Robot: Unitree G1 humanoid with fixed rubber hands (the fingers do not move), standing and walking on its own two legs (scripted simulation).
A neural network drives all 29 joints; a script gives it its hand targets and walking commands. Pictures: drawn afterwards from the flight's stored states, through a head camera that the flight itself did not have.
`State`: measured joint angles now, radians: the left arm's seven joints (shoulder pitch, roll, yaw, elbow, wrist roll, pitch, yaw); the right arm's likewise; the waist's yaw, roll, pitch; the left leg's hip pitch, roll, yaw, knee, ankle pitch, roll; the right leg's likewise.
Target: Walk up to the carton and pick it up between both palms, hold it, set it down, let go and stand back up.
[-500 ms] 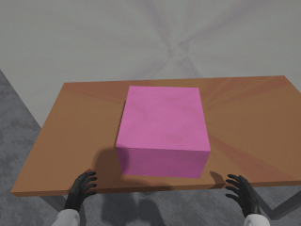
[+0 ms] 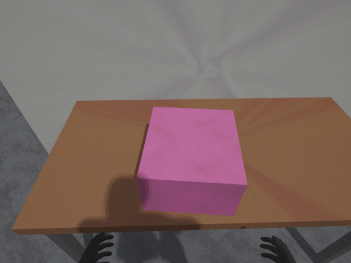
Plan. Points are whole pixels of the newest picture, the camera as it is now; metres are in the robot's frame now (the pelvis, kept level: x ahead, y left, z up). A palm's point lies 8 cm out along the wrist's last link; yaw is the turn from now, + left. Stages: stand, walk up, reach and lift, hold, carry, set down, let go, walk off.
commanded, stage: let go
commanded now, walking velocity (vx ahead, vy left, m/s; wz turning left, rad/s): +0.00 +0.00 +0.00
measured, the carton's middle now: (190, 157) +0.47 +0.00 -0.06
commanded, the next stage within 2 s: stand in 0.16 s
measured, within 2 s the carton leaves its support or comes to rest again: neither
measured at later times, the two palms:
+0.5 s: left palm out of the picture +0.06 +0.26 -0.11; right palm out of the picture +0.01 -0.28 -0.12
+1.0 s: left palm out of the picture +0.04 +0.25 -0.12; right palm out of the picture -0.07 -0.24 -0.14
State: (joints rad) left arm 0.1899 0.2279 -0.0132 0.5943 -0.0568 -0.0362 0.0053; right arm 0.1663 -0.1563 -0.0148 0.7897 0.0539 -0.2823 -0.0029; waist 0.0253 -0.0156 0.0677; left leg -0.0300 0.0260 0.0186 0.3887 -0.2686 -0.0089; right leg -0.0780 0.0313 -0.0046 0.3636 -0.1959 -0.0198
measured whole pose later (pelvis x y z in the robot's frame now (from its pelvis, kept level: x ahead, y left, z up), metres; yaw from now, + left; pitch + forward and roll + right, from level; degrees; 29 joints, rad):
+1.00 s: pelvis -0.03 +0.01 +0.00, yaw -8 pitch -1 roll +1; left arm 0.37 0.19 0.04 0.84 0.03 -0.01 0.01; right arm 0.36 -0.24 -0.04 0.97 -0.03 0.01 0.00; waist -0.02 0.01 -0.02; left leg -0.15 0.02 0.15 0.41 -0.25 0.01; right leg -0.28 0.04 0.13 0.45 -0.16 0.00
